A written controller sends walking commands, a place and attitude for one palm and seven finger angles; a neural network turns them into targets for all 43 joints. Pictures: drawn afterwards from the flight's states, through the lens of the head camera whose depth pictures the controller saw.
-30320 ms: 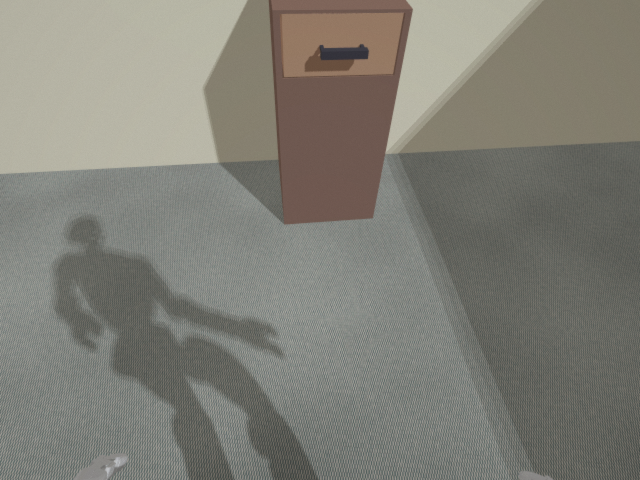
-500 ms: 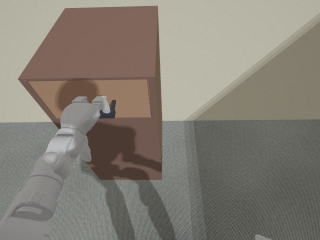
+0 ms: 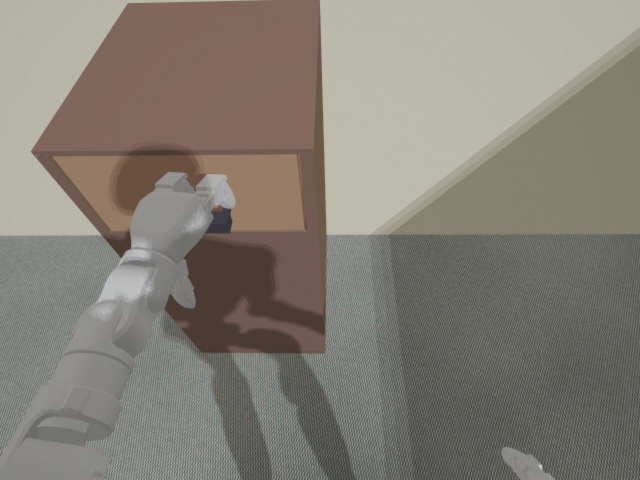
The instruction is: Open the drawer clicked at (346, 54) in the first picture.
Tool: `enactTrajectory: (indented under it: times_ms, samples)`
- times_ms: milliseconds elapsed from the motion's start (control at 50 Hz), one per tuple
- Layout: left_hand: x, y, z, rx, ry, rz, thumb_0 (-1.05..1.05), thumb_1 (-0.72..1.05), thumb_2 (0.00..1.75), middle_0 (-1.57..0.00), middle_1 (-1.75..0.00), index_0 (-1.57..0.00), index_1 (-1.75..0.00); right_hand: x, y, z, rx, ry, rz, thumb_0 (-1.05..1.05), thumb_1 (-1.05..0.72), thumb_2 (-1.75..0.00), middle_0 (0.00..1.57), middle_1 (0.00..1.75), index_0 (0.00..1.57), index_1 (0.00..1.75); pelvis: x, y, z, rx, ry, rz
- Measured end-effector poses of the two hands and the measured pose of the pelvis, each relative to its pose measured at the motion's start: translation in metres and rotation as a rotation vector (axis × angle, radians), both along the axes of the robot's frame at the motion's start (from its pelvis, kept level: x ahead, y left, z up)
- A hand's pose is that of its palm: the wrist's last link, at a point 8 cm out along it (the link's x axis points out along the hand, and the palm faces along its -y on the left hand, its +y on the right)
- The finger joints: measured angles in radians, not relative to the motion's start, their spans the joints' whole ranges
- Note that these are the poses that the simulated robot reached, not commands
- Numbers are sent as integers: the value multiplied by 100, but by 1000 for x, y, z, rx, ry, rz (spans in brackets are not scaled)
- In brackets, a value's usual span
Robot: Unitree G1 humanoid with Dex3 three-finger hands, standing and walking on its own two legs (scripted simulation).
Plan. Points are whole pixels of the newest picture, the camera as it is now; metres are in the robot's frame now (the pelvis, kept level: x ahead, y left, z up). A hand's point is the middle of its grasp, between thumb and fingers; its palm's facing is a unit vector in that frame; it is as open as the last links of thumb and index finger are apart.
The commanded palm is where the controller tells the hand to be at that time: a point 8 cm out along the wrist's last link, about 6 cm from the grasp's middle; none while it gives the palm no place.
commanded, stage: re-aim the fingers above the handle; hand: left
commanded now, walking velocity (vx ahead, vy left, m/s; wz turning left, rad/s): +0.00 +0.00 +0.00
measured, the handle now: (187, 211) +0.48 +0.25 +0.00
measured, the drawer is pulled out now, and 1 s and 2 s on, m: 0.00 0.00 0.00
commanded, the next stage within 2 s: lower the fingers behind the handle in 0.24 s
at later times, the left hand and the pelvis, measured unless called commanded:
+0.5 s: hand (194, 233) +0.40 +0.19 +0.06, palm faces +0.13 -0.09 -0.99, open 13.8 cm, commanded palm +0.37 +0.23 +0.10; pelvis -0.01 -0.01 +0.00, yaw +0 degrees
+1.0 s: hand (176, 260) +0.38 +0.23 +0.02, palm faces +0.04 -0.06 -1.00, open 13.9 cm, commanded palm +0.36 +0.24 +0.07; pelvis -0.02 -0.01 -0.01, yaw +0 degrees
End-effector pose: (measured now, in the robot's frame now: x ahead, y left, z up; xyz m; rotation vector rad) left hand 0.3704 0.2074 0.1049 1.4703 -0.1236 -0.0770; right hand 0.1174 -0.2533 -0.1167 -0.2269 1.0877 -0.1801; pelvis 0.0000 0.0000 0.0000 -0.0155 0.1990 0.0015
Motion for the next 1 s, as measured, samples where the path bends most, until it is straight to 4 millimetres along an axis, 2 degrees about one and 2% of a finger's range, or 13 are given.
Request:
enactTrajectory:
  times_ms: [100,160,200,260,320,380,440,540,620,680,760,880,1000]
  samples:
    - [8,43,24,97,-112,239,1,-48,30,-32,-120,-32,-120,-3,4,-9,52,18,-4,0,-91,-90,20,30,20,30,-4,-4,1,6,10,-18]
    - [6,74,22,156,1,411,1,-48,30,-32,-120,-31,-120,-6,6,-11,77,31,-11,0,-91,-89,20,30,20,30,-4,-7,3,8,12,-16]
    - [0,85,15,159,117,470,0,-48,30,-31,-120,-31,-120,-7,4,-10,77,33,-16,0,-91,-89,20,30,20,30,-2,-8,5,6,7,-7]
    - [-8,75,1,99,247,409,0,-48,30,-31,-120,-31,-119,-7,-2,-4,42,26,-6,0,-91,-89,20,30,20,30,0,-8,6,3,-8,13]
    - [-14,41,-11,46,271,229,0,-48,30,-32,-120,-31,-119,-4,-10,1,-5,10,12,0,-91,-89,20,30,20,30,-1,-8,6,2,-23,30]
    - [-15,2,-10,3,181,37,0,-48,30,-32,-120,-32,-120,0,-16,5,-39,-11,13,0,-91,-89,20,30,20,30,-3,-8,3,3,-24,27]
    - [-10,-15,1,-15,21,-41,0,-48,30,-32,-120,-32,-120,-1,-19,5,-42,-31,-1,0,-91,-89,20,30,20,30,-7,-9,0,6,-12,12]
    - [4,8,11,51,-122,154,0,-48,30,-32,-120,-32,-120,-10,-14,-5,18,-15,-10,0,-91,-90,20,30,20,30,-15,-12,-3,15,13,-16]
    - [1,39,-1,156,7,357,0,-48,30,-32,-120,-31,-120,-22,-6,-13,73,18,-30,0,-91,-90,20,30,20,30,-15,-13,0,16,21,-25]
    - [-8,51,-15,148,162,414,0,-48,30,-31,-120,-31,-120,-30,-6,-13,75,35,-44,0,-91,-89,20,30,20,30,-13,-14,2,14,11,-14]
    - [-14,50,-22,66,233,333,0,-48,30,-32,-120,-30,-120,-37,-13,-8,16,50,-31,0,-91,-89,20,30,21,30,-14,-17,2,11,-5,10]
    - [-9,25,-25,61,129,103,0,-49,30,-32,-121,-30,-120,-44,-29,-6,-53,63,-24,0,-91,-89,20,30,20,30,-19,-14,-6,4,24,17]
    - [-10,26,-33,40,-4,131,0,-48,30,-38,-127,-31,-120,-52,-30,-16,-34,73,-42,0,-91,-89,20,30,20,30,-24,-10,-14,5,67,-1]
